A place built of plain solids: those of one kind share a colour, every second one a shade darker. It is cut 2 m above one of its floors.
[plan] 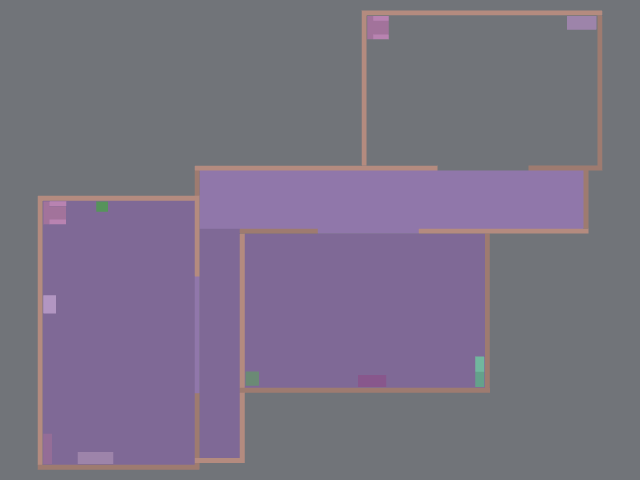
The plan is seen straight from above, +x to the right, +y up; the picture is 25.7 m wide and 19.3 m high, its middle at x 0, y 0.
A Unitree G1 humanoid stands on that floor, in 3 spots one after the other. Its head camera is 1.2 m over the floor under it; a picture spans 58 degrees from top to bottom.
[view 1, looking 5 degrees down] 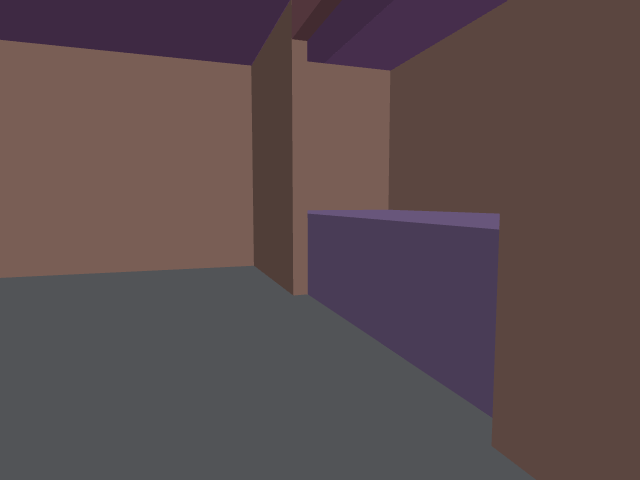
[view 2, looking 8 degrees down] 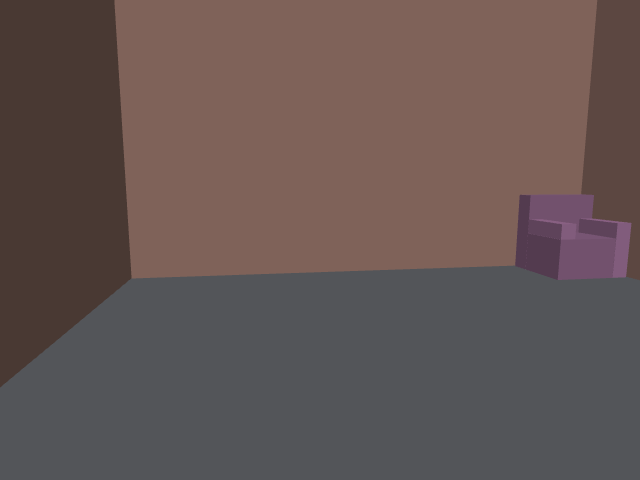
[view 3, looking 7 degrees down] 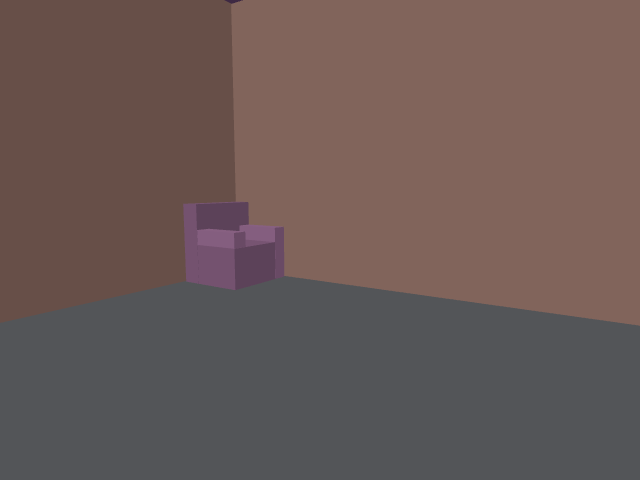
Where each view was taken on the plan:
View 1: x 3.07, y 4.46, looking -19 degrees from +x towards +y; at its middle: floor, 5.13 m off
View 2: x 7.33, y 4.46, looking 171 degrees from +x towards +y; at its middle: wall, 5.58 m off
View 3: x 6.29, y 4.46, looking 123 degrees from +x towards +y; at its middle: wall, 5.50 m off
